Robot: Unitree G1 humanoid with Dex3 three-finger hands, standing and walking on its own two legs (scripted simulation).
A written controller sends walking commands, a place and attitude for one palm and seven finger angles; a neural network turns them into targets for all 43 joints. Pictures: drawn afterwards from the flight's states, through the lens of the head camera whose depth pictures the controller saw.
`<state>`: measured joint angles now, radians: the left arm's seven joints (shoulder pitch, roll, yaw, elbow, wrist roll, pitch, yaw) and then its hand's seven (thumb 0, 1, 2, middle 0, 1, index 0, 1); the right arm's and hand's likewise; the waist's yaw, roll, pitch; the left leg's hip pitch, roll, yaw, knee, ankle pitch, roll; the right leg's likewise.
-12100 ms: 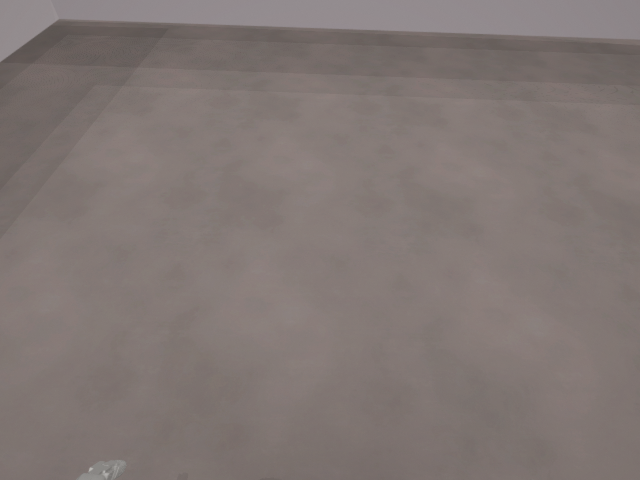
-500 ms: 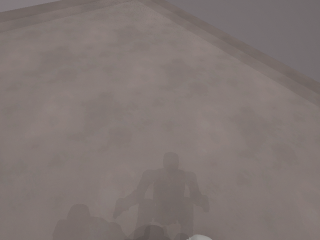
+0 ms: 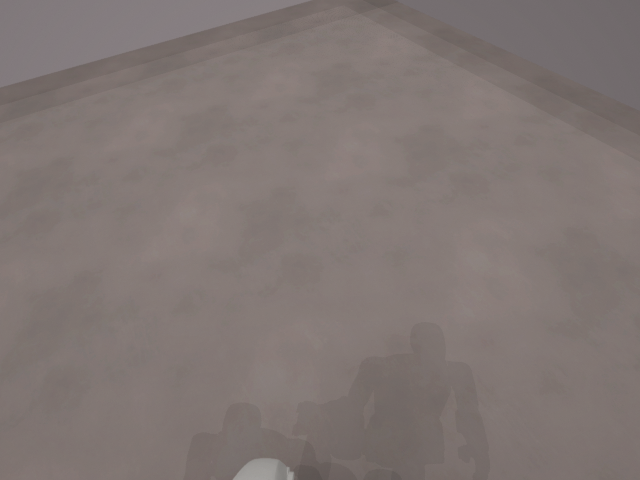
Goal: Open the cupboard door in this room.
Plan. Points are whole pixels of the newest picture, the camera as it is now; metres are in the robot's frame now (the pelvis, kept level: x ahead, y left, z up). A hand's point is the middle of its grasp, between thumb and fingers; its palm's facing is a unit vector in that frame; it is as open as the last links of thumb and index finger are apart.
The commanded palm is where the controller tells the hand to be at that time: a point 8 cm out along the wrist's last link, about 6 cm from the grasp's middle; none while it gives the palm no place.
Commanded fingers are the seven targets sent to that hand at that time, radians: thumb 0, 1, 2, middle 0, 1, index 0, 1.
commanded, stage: turn or walk to find it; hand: left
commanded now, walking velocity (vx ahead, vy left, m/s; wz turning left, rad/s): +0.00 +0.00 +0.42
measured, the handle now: out of the picture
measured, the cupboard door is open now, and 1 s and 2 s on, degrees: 0 0 0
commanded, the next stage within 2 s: none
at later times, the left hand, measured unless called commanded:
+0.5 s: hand out of the picture -0.01 +0.26 -0.17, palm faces +0.26 -0.93 -0.26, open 7.4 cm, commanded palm none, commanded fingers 0.00 0.90 0.90 -0.20 -0.30 -0.20 -0.30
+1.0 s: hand out of the picture -0.08 +0.19 -0.16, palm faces +0.45 -0.86 -0.25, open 7.4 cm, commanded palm none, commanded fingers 0.00 0.90 0.90 -0.20 -0.30 -0.20 -0.30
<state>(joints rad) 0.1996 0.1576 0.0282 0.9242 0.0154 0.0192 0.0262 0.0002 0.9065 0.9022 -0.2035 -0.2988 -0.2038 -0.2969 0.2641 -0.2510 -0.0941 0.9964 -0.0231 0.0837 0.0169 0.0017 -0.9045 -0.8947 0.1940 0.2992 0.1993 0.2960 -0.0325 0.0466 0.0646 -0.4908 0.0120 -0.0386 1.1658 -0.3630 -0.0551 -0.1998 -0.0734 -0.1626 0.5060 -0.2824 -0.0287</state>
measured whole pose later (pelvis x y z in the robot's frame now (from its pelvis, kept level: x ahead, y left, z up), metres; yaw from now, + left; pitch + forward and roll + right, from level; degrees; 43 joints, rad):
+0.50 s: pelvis -0.02 +0.04 +0.00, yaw +12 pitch -1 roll -1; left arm 0.20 0.25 0.06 0.96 0.01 0.06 0.01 0.00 0.91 0.90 -0.20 -0.30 -0.20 -0.30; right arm 0.13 -0.20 -0.04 0.94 -0.02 0.02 0.00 0.00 -0.90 -0.89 0.20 0.30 0.20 0.30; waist 0.02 -0.01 0.07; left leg -0.21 0.00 -0.01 0.48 -0.25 0.02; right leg -0.41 -0.08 -0.05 0.95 -0.45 0.08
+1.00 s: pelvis -0.04 +0.00 +0.00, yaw +26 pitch -1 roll +2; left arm 0.23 0.17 0.03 0.95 0.02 0.01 0.02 0.00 0.91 0.90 -0.20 -0.30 -0.20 -0.30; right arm 0.21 -0.24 -0.07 1.01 -0.01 0.08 0.02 0.00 -0.91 -0.89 0.19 0.30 0.20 0.30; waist 0.01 0.01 0.09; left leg -0.37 0.04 0.01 0.91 -0.45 -0.06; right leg -0.22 -0.12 -0.24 0.52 -0.27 -0.02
